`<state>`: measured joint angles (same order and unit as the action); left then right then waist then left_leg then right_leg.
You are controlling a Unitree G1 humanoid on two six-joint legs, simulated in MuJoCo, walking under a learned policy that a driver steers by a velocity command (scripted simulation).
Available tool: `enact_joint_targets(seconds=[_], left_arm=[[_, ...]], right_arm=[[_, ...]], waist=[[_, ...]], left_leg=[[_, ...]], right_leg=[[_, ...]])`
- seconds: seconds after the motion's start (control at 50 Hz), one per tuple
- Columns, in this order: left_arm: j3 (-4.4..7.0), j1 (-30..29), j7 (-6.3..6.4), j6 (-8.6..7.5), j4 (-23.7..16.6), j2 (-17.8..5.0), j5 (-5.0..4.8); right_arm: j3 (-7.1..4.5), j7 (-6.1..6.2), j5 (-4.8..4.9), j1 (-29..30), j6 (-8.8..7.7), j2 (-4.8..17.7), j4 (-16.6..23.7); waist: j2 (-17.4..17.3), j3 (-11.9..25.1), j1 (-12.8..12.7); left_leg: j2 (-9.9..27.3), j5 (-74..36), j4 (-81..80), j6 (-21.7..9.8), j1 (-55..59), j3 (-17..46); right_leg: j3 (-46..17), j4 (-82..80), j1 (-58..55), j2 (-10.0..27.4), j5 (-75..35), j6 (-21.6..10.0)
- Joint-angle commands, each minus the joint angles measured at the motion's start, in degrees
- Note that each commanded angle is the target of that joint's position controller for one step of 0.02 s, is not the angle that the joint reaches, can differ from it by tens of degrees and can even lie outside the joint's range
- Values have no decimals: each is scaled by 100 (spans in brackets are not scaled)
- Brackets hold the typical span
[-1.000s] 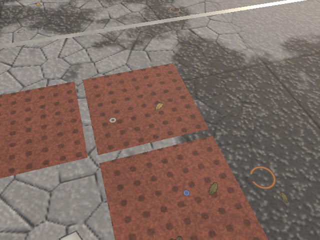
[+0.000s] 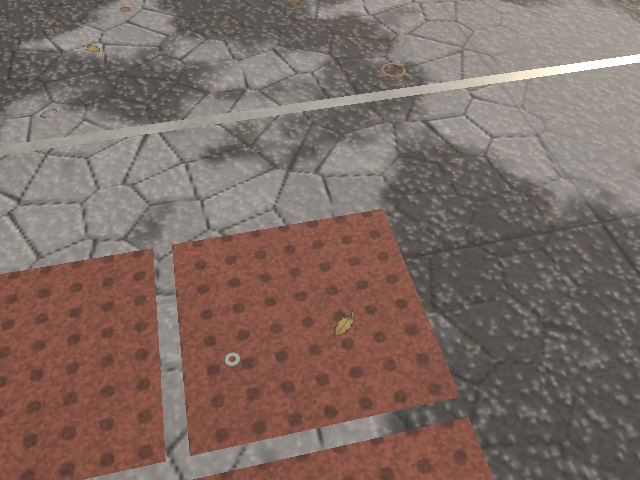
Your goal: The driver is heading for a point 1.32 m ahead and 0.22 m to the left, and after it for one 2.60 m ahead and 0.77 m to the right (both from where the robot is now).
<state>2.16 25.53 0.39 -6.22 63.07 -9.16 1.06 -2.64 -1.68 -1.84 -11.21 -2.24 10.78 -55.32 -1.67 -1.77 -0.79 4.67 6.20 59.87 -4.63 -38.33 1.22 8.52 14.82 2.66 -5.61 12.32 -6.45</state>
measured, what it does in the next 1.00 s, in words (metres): walks ahead, turning left: left foot, then right foot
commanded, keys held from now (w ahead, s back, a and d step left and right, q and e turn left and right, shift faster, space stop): w+q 0.58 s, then w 0.06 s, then w+e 0.36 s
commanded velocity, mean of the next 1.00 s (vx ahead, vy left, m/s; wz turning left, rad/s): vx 0.50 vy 0.00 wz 0.29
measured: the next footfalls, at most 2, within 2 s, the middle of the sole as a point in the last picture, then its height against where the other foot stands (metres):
left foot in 0.26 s outside the picture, level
right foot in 0.80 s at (321, 412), level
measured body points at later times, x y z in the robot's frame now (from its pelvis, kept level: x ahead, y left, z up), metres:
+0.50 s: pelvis +0.28 +0.06 +0.00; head +0.30 +0.07 +0.45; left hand +0.34 +0.33 -0.13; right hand +0.35 -0.20 -0.14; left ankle +0.26 +0.08 -0.74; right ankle +0.39 -0.10 -0.66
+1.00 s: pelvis +0.57 +0.08 +0.00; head +0.60 +0.08 +0.45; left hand +0.53 +0.35 -0.13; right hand +0.74 -0.14 -0.14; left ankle +0.52 +0.21 -0.67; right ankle +0.62 +0.03 -0.74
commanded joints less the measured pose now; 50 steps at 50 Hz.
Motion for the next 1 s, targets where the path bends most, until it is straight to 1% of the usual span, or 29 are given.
enact_joint_targets(seconds=[0.02,0.08,0.14,0.2,0.22,0.24,0.26,0.28,0.3,0.32,0.34,0.36,0.38,0.42,0.48,0.58,0.68,0.7,0.74,0.76,0.78,0.8,0.82,0.84,0.86,0.88,0.9,0.94,1.0], left_arm=[[-2,152,39,-112,-248,-443,-14],[-32,466,105,-120,-168,-488,-32],[-26,711,175,-78,-66,-596,4],[23,577,282,-23,-76,-813,3],[54,487,300,18,-110,-909,15],[88,403,283,56,-166,-1006,16],[112,190,234,59,-294,-1063,-8],[47,182,136,34,-614,-645,-55],[82,-43,51,-19,-963,-667,-106],[108,-689,10,-100,-1145,-846,-41],[105,-870,-16,-167,-1250,-859,-80],[114,-823,-2,-150,-1206,-794,-53],[111,-748,-2,-42,-1226,-727,56],[101,-664,-47,189,-1270,-610,176],[101,-1259,-87,331,-1581,-637,174],[68,-2521,-136,361,-2098,-724,118],[-45,-3198,-210,273,-2368,-659,64],[-42,-3207,-214,251,-2401,-699,43],[26,-2684,-187,214,-2284,-891,24],[91,-2175,-142,194,-2123,-1031,3],[155,-1329,-86,159,-1839,-1130,-9],[225,-447,-21,118,-1608,-1289,72],[391,191,-7,114,-1557,-1918,209],[400,-40,-111,229,-1442,-1752,35],[332,-707,-165,259,-1573,-1440,-81],[261,-1067,-191,253,-1650,-1122,-82],[220,-1110,-183,236,-1616,-1000,-46],[187,-968,-143,177,-1460,-950,-70],[256,-646,-118,124,-1377,-1170,-106]], right_arm=[[24,-35,62,299,-8,103,319],[89,-58,77,927,-27,23,530],[86,-66,69,1254,-43,60,697],[-12,-14,33,720,-55,211,591],[-75,10,27,230,-70,312,448],[-165,28,8,-411,-100,461,239],[-297,60,-68,-1172,-125,722,30],[-465,120,-103,-1503,-96,1294,50],[-498,81,9,-1391,-20,1453,97],[-456,95,113,-1103,7,1295,76],[-388,104,130,-783,-3,1014,127],[-324,115,108,-531,-32,787,173],[-273,151,141,-441,-78,665,199],[-242,173,176,-538,-197,707,201],[-282,175,192,-883,-246,962,176],[-270,174,170,-1560,-181,964,188],[-204,250,100,-1924,-215,890,123],[-201,266,81,-1893,-239,932,122],[-216,289,49,-1635,-295,1082,159],[-233,291,19,-1554,-315,1162,156],[-241,274,-5,-1470,-308,1206,151],[-209,260,6,-1468,-317,1118,214],[-105,209,206,-2105,-325,617,332],[-149,188,131,-2217,-339,852,282],[-160,187,-18,-1668,-334,984,413],[-137,153,-53,-1075,-369,982,564],[-119,120,-60,-823,-371,896,676],[-74,86,-127,-832,-244,758,773],[-25,70,-123,-622,-128,674,922]], waist=[[395,-546,68],[482,-586,-119],[496,-596,-188],[705,-203,135],[772,53,355],[808,390,623],[670,712,1065],[-324,1258,986],[-784,1590,769],[-53,781,682],[208,317,483],[587,21,189],[601,-59,1],[396,31,-140],[97,-54,-46],[-207,-84,438],[-300,-179,690],[-335,-215,654],[-394,-116,325],[-414,129,102],[-258,540,-291],[-68,1068,-645],[1176,1903,-482],[1524,1882,-296],[873,859,-68],[307,356,-69],[184,83,27],[366,68,251],[458,128,255]], left_leg=[[-64,-653,-820,35,-132,-177],[-180,-902,-1718,-9,25,-586],[-368,-567,-2283,-171,147,-885],[-840,243,-2424,-486,958,-1197],[-1001,499,-2506,-628,1453,-1224],[-1104,546,-2804,-795,2199,-1143],[-848,553,-3255,-1063,3385,-618],[739,736,-3319,-1663,4889,1585],[1607,611,-4201,-2414,5637,4250],[1372,742,-4447,-2105,5092,3408],[1223,340,-4622,-1825,4331,2802],[940,-310,-4718,-1541,3674,2302],[671,-818,-4743,-1387,3230,1901],[374,-1493,-4749,-1291,2898,1491],[110,-1851,-4795,-1136,2732,1256],[18,-1989,-4647,-794,3385,1462],[201,-2373,-4600,-727,4126,1369],[300,-2508,-4603,-685,4198,1347],[413,-3478,-4295,-505,4279,1145],[398,-4295,-3773,-427,4386,1021],[225,-4667,-2793,-348,4392,781],[43,-3639,-1540,-289,3665,615],[-746,-997,707,12,1925,151],[-1191,2170,1589,53,744,165],[-735,1709,1760,6,221,382],[-479,1253,1450,31,193,348],[-313,1082,1075,59,317,319],[-160,1016,552,221,703,257],[-132,904,47,450,663,67]], right_leg=[[-598,-832,436,1566,-1993,-124],[-265,-766,23,1624,-2654,-37],[-6,-394,-652,1778,-3628,-12],[260,730,-1076,1911,-5992,65],[314,1463,-1068,1956,-6371,57],[334,2429,-863,1972,-6095,38],[402,3818,18,1872,-4922,90],[466,5955,1878,1234,-999,279],[-555,7283,3594,197,1802,395],[-1115,6988,4228,716,1134,308],[-1062,6497,4069,903,618,321],[-1051,5998,3704,1068,442,380],[-1061,5663,3369,1157,442,495],[-980,5237,3043,1181,443,674],[-802,4526,3281,1172,-113,857],[-777,3270,3795,996,-1069,891],[-573,2083,3578,796,-1355,624],[-571,1883,3366,775,-1310,504],[-548,1556,2556,609,-896,225],[-498,1498,1992,424,-607,95],[-405,1188,1146,252,-640,-51],[-923,1227,-117,736,-538,-267],[-3505,1195,-1790,2288,-198,-1072],[-5348,207,-1916,2678,-29,-1443],[-4796,59,-1100,2452,727,-1322],[-4023,-56,-352,2230,498,-1189],[-3557,-174,157,1949,-56,-1040],[-3001,-279,654,1564,-928,-856],[-2659,-390,884,1375,-1402,-924]])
